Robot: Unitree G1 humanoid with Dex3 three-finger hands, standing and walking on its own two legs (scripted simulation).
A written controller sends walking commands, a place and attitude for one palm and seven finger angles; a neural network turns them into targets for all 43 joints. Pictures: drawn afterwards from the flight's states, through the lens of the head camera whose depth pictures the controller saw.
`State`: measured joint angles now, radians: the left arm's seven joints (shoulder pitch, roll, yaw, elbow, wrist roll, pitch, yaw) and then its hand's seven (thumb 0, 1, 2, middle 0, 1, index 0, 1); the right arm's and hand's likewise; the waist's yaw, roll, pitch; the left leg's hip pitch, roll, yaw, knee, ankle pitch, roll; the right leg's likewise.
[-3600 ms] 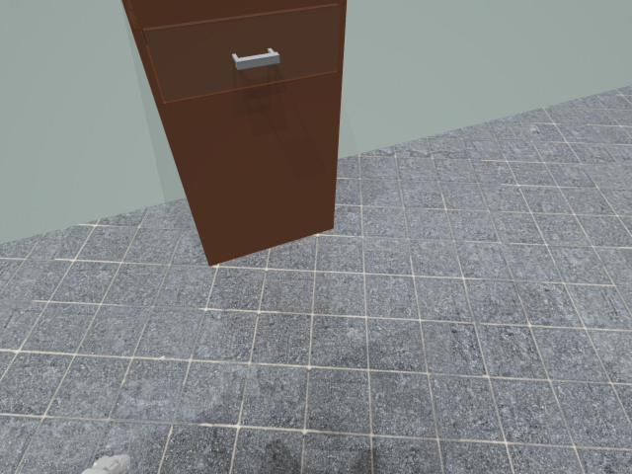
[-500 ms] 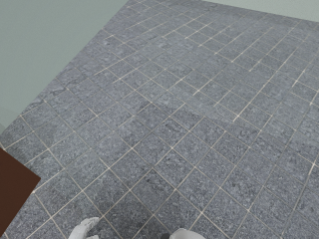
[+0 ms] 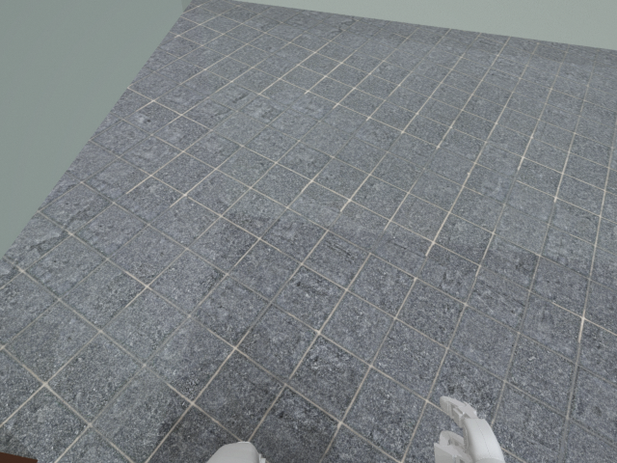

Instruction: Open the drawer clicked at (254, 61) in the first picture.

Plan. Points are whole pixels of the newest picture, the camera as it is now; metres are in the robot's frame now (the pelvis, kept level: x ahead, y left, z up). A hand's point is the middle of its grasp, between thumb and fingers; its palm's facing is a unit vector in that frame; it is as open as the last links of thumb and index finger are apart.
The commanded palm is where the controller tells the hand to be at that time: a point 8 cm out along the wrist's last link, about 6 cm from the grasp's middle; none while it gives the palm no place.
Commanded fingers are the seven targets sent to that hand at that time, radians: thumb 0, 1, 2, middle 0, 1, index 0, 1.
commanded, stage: walk to a spot facing it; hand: left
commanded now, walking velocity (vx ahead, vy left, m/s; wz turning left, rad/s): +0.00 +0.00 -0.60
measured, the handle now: out of the picture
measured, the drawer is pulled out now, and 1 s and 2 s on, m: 0.00 0.00 0.00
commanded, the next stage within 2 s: none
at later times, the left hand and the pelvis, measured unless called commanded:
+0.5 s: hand (236, 398) +0.21 +0.13 -0.14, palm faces -0.34 -0.90 -0.29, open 7.4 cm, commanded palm none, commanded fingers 0.00 0.90 0.90 -0.20 -0.30 -0.20 -0.30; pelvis +0.03 -0.02 +0.00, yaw -19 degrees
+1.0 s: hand (227, 402) +0.21 +0.15 -0.16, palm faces -0.51 -0.84 -0.21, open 7.4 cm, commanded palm none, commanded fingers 0.00 0.90 0.90 -0.20 -0.30 -0.20 -0.30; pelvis +0.03 +0.02 +0.01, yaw -36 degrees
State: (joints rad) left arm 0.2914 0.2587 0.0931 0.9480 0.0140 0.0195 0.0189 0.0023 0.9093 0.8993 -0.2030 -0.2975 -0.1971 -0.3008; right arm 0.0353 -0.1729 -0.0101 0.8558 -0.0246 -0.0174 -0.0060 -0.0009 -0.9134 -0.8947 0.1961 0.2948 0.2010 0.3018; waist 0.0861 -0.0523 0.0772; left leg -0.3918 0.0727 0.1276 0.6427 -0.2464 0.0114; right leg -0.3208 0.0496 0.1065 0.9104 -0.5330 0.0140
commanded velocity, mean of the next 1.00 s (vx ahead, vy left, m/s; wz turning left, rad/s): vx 0.00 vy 0.00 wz -0.60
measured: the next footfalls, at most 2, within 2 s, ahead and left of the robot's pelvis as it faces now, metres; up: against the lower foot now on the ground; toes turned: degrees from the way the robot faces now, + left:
right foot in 0.46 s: +0.03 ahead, -0.13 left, +0.00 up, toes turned -25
left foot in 0.94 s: +0.13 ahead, +0.08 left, +0.00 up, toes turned -30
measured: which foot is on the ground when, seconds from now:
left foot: down 0.00-0.46, up 0.48-0.92, down 0.94-1.00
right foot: up 0.00-0.44, down 0.46-0.94, up 0.96-1.00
